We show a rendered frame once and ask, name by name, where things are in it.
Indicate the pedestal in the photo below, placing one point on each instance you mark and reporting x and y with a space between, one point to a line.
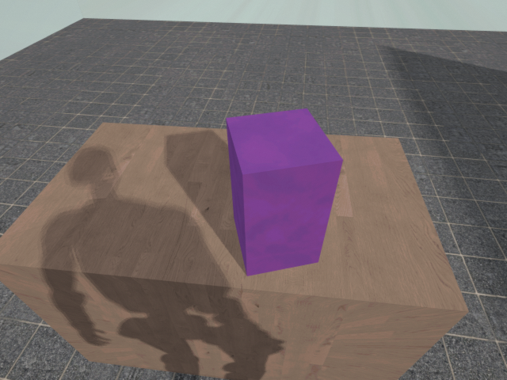
131 254

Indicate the carton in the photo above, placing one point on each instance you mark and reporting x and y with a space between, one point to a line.
284 175

